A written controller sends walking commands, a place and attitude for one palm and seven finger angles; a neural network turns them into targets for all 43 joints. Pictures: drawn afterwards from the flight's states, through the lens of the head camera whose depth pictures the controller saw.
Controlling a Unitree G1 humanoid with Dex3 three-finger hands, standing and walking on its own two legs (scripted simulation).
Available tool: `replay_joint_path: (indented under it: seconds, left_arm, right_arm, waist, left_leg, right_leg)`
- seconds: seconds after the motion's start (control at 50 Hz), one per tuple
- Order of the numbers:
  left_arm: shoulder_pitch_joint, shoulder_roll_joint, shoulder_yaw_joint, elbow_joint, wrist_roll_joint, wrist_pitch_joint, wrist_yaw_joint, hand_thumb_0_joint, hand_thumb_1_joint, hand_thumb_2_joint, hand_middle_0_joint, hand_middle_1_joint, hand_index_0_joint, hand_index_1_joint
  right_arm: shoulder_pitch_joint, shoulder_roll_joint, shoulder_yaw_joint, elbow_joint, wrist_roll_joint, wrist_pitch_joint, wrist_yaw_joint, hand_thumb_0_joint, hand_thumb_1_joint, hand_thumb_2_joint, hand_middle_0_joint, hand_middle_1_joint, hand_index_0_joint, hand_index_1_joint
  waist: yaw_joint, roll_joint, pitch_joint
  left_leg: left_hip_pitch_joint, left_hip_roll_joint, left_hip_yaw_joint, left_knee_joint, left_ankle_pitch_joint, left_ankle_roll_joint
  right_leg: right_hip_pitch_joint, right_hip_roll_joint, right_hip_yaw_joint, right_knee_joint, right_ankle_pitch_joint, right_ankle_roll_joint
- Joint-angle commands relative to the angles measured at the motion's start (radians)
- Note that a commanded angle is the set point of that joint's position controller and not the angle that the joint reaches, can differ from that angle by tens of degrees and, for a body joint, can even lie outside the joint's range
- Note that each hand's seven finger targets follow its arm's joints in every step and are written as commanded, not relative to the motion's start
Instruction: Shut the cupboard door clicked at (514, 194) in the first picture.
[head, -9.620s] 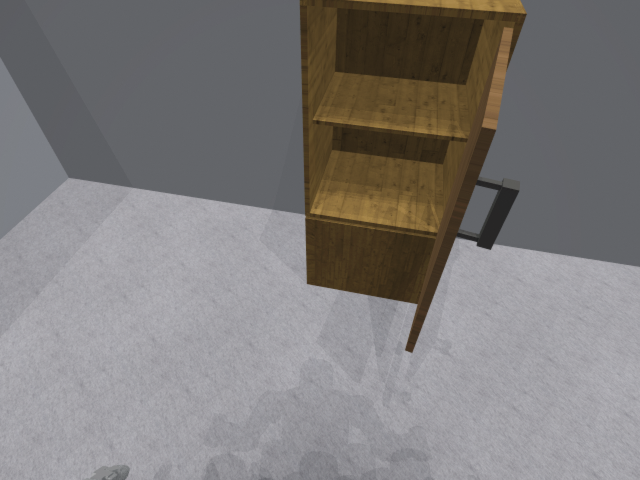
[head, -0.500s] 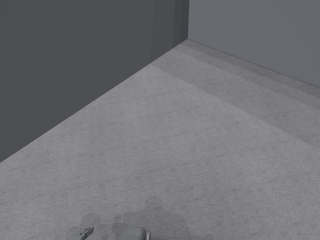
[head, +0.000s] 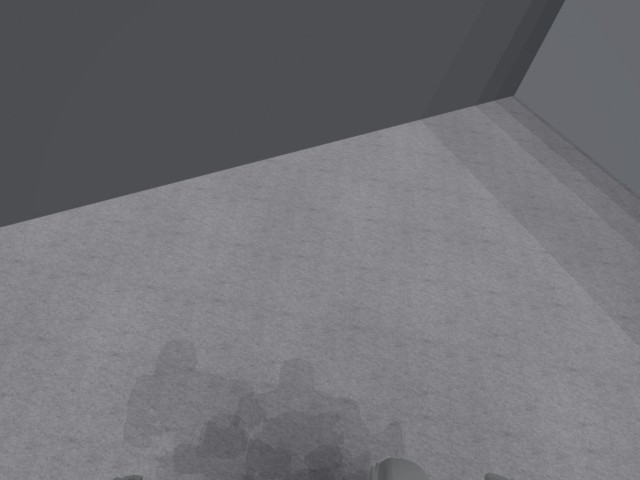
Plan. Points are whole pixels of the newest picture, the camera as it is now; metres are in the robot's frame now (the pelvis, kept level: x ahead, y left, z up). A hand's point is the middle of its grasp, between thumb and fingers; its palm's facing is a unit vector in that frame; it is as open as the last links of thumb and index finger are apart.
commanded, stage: walk to a spot facing it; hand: left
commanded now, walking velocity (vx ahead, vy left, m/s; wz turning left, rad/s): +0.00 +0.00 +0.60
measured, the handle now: out of the picture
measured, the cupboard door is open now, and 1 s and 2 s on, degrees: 80 80 80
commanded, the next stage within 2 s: none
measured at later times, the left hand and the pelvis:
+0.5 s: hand out of the picture +0.03 +0.16 -0.14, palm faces +0.29 -0.91 -0.29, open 7.4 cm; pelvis +0.00 -0.05 +0.00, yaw +19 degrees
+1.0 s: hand out of the picture -0.06 +0.26 -0.18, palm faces +0.60 -0.77 -0.22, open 7.4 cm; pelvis +0.06 +0.08 +0.00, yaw +35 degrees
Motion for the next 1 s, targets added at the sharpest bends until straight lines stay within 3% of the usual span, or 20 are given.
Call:
replay_joint_path:
  seconds: [0.0, 0.16, 0.24, 0.26, 0.28, 0.3, 0.32, 0.34, 0.4, 0.48, 0.64, 0.7, 0.74, 0.76, 0.78, 0.8, 0.82, 0.86, 0.9, 0.98]
  left_arm:
    - [-0.041, 0.063, 0.015, -0.095, -0.004, -0.032, 0.011, 0.000, 0.900, 0.900, -0.200, -0.300, -0.200, -0.300]
    - [-0.081, 0.046, 0.007, -0.136, -0.011, -0.043, 0.019, 0.000, 0.900, 0.900, -0.200, -0.300, -0.200, -0.300]
    - [0.041, 0.065, 0.016, -0.113, -0.017, -0.064, 0.026, 0.000, 0.900, 0.900, -0.200, -0.300, -0.200, -0.300]
    - [0.075, 0.136, 0.029, -0.112, -0.006, -0.077, 0.032, 0.000, 0.900, 0.900, -0.200, -0.300, -0.200, -0.300]
    - [0.081, 0.212, 0.043, -0.115, 0.007, -0.079, 0.037, 0.000, 0.900, 0.900, -0.200, -0.300, -0.200, -0.300]
    - [0.072, 0.203, 0.035, -0.125, 0.002, -0.072, 0.039, 0.000, 0.900, 0.900, -0.200, -0.300, -0.200, -0.300]
    - [0.001, 0.150, 0.026, -0.136, 0.001, -0.073, 0.040, 0.000, 0.900, 0.900, -0.200, -0.300, -0.200, -0.300]
    - [-0.045, 0.133, 0.022, -0.143, -0.002, -0.074, 0.037, 0.000, 0.900, 0.900, -0.200, -0.300, -0.200, -0.300]
    - [-0.044, 0.082, 0.007, -0.137, 0.000, -0.083, 0.029, 0.000, 0.900, 0.900, -0.200, -0.300, -0.200, -0.300]
    - [0.067, 0.103, 0.015, -0.080, 0.002, -0.099, 0.025, 0.000, 0.900, 0.900, -0.200, -0.300, -0.200, -0.300]
    - [0.197, 0.123, 0.025, 0.009, 0.016, -0.118, 0.012, 0.000, 0.900, 0.900, -0.200, -0.300, -0.200, -0.300]
    - [0.203, 0.146, 0.035, 0.023, 0.020, -0.117, 0.007, 0.000, 0.900, 0.900, -0.200, -0.300, -0.200, -0.300]
    - [0.181, 0.159, 0.038, 0.034, 0.015, -0.118, 0.002, 0.000, 0.900, 0.900, -0.200, -0.300, -0.200, -0.300]
    - [0.170, 0.140, 0.033, 0.038, 0.008, -0.117, -0.002, 0.000, 0.900, 0.900, -0.200, -0.300, -0.200, -0.300]
    - [0.152, 0.076, 0.023, -0.007, -0.004, -0.115, -0.017, 0.000, 0.900, 0.900, -0.200, -0.300, -0.200, -0.300]
    - [0.039, 0.054, 0.003, -0.079, -0.002, -0.110, -0.021, 0.000, 0.900, 0.900, -0.200, -0.300, -0.200, -0.300]
    - [-0.012, 0.077, 0.009, -0.086, 0.000, -0.104, -0.017, 0.000, 0.900, 0.900, -0.200, -0.300, -0.200, -0.300]
    - [0.002, 0.061, 0.015, -0.040, 0.001, -0.102, -0.019, 0.000, 0.900, 0.900, -0.200, -0.300, -0.200, -0.300]
    - [0.089, 0.036, 0.011, 0.013, 0.013, -0.092, -0.029, 0.000, 0.900, 0.900, -0.200, -0.300, -0.200, -0.300]
    - [0.117, 0.023, 0.003, 0.027, 0.012, -0.084, -0.026, 0.000, 0.900, 0.900, -0.200, -0.300, -0.200, -0.300]
  right_arm:
    - [0.068, -0.214, -0.058, -0.042, -0.001, -0.017, -0.018, 0.000, -0.900, -0.900, 0.200, 0.300, 0.200, 0.300]
    - [0.067, -0.215, -0.070, -0.044, -0.009, -0.003, -0.014, 0.000, -0.900, -0.900, 0.200, 0.300, 0.200, 0.300]
    - [0.028, -0.192, -0.073, -0.059, 0.003, 0.001, -0.009, 0.000, -0.900, -0.900, 0.200, 0.300, 0.200, 0.300]
    - [0.048, -0.139, -0.067, -0.066, 0.015, -0.002, -0.003, 0.000, -0.900, -0.900, 0.200, 0.300, 0.200, 0.300]
    - [0.044, -0.094, -0.061, -0.092, 0.013, -0.003, -0.002, 0.000, -0.900, -0.900, 0.200, 0.300, 0.200, 0.300]
    - [0.030, -0.149, -0.075, -0.090, 0.003, 0.005, -0.004, 0.000, -0.900, -0.900, 0.200, 0.300, 0.200, 0.300]
    - [0.040, -0.143, -0.077, -0.074, -0.002, 0.015, 0.002, 0.000, -0.900, -0.900, 0.200, 0.300, 0.200, 0.300]
    - [0.061, -0.130, -0.076, -0.049, -0.003, 0.023, 0.008, 0.000, -0.900, -0.900, 0.200, 0.300, 0.200, 0.300]
    - [0.074, -0.123, -0.070, -0.027, -0.009, 0.030, 0.026, 0.000, -0.900, -0.900, 0.200, 0.300, 0.200, 0.300]
    - [-0.014, -0.119, -0.064, -0.044, -0.013, 0.028, 0.044, 0.000, -0.900, -0.900, 0.200, 0.300, 0.200, 0.300]
    - [-0.166, -0.075, -0.032, -0.083, -0.005, -0.003, 0.063, 0.000, -0.900, -0.900, 0.200, 0.300, 0.200, 0.300]
    - [-0.142, -0.067, -0.024, -0.084, -0.002, -0.021, 0.064, 0.000, -0.900, -0.900, 0.200, 0.300, 0.200, 0.300]
    - [-0.035, -0.088, -0.031, -0.060, -0.008, -0.035, 0.055, 0.000, -0.900, -0.900, 0.200, 0.300, 0.200, 0.300]
    - [0.106, -0.142, -0.048, -0.021, -0.011, -0.044, 0.046, 0.000, -0.900, -0.900, 0.200, 0.300, 0.200, 0.300]
    - [0.261, -0.287, -0.085, 0.016, -0.018, -0.054, 0.032, 0.000, -0.900, -0.900, 0.200, 0.300, 0.200, 0.300]
    - [0.353, -0.367, -0.100, 0.047, -0.005, -0.056, 0.015, 0.000, -0.900, -0.900, 0.200, 0.300, 0.200, 0.300]
    - [0.329, -0.344, -0.091, 0.063, 0.002, -0.048, 0.005, 0.000, -0.900, -0.900, 0.200, 0.300, 0.200, 0.300]
    - [0.172, -0.245, -0.061, 0.013, 0.000, -0.060, -0.007, 0.000, -0.900, -0.900, 0.200, 0.300, 0.200, 0.300]
    - [0.085, -0.176, -0.034, 0.003, 0.001, -0.080, -0.008, 0.000, -0.900, -0.900, 0.200, 0.300, 0.200, 0.300]
    - [0.129, -0.134, -0.025, 0.038, 0.009, -0.099, -0.009, 0.000, -0.900, -0.900, 0.200, 0.300, 0.200, 0.300]
  waist:
    - [-0.037, 0.142, -0.129]
    - [-0.043, 0.191, -0.125]
    - [0.019, 0.134, -0.179]
    - [0.033, -0.032, -0.210]
    - [0.043, -0.285, -0.183]
    - [0.035, -0.169, -0.152]
    - [-0.005, -0.093, -0.110]
    - [-0.029, -0.144, -0.097]
    - [-0.035, -0.140, -0.057]
    - [0.017, -0.139, -0.013]
    - [0.069, -0.149, 0.006]
    - [0.065, -0.158, -0.020]
    - [-0.003, -0.112, -0.072]
    - [-0.074, -0.004, -0.156]
    - [-0.157, 0.314, -0.249]
    - [-0.193, 0.399, -0.240]
    - [-0.175, 0.253, -0.192]
    - [-0.097, 0.144, -0.087]
    - [-0.030, 0.162, -0.032]
    - [-0.003, 0.169, -0.041]
  left_leg:
    - [0.166, 0.246, -0.259, -0.135, 0.463, 0.114]
    - [0.086, 0.217, -0.393, -0.096, 0.440, 0.126]
    - [-0.067, 0.129, -0.381, 0.013, 0.332, 0.045]
    - [-0.231, 0.052, -0.292, 0.145, 0.104, -0.021]
    - [-0.390, -0.087, -0.075, 0.385, -0.320, -0.099]
    - [-0.348, -0.033, -0.101, 0.577, -0.357, -0.092]
    - [-0.344, -0.008, -0.112, 0.669, -0.281, -0.094]
    - [-0.350, 0.006, -0.088, 0.719, -0.239, -0.102]
    - [-0.349, 0.040, -0.025, 0.768, -0.111, -0.121]
    - [-0.419, 0.082, 0.015, 0.701, -0.059, -0.131]
    - [-0.353, 0.110, 0.107, 0.324, -0.101, -0.098]
    - [-0.220, 0.091, 0.149, 0.197, -0.153, -0.069]
    - [-0.020, 0.042, 0.201, 0.078, -0.110, -0.049]
    - [0.228, 0.031, 0.174, -0.034, -0.057, -0.029]
    - [0.473, 0.279, -0.205, -0.113, -0.087, 0.055]
    - [0.526, 0.437, -0.480, -0.208, 0.069, 0.132]
    - [0.462, 0.467, -0.447, -0.214, 0.056, 0.161]
    - [0.243, 0.383, -0.333, -0.230, -0.005, 0.126]
    - [0.114, 0.284, -0.169, -0.256, 0.111, 0.077]
    - [0.154, 0.241, -0.092, -0.279, 0.278, 0.098]
  right_leg:
    - [-0.056, 0.002, 0.042, -0.062, 0.016, 0.008]
    - [0.090, 0.065, 0.044, -0.339, -0.035, -0.014]
    - [0.396, 0.068, 0.038, -0.724, 0.200, -0.031]
    - [0.577, -0.097, 0.187, -0.841, 0.221, -0.073]
    - [0.589, -0.367, 0.442, -0.861, 0.354, -0.197]
    - [0.428, -0.419, 0.414, -0.855, 0.368, -0.267]
    - [0.364, -0.344, 0.313, -0.860, 0.321, -0.262]
    - [0.348, -0.288, 0.264, -0.853, 0.310, -0.236]
    - [0.343, -0.207, 0.100, -0.847, 0.287, -0.194]
    - [0.406, -0.240, 0.077, -0.932, 0.037, -0.181]
    - [0.494, -0.290, -0.054, -0.912, 0.157, -0.184]
    - [0.470, -0.315, -0.097, -0.842, 0.243, -0.179]
    - [0.411, -0.295, -0.166, -0.687, 0.364, -0.148]
    - [0.307, -0.241, -0.230, -0.438, 0.408, -0.107]
    - [0.013, -0.097, -0.260, -0.094, 0.044, -0.038]
    - [-0.250, -0.015, -0.124, 0.096, -0.227, -0.018]
    - [-0.276, -0.065, -0.020, 0.144, -0.173, -0.041]
    - [-0.220, -0.101, 0.002, 0.149, -0.030, -0.042]
    - [-0.115, -0.097, -0.001, 0.089, 0.094, -0.032]
    - [-0.127, -0.072, -0.015, 0.022, 0.190, -0.015]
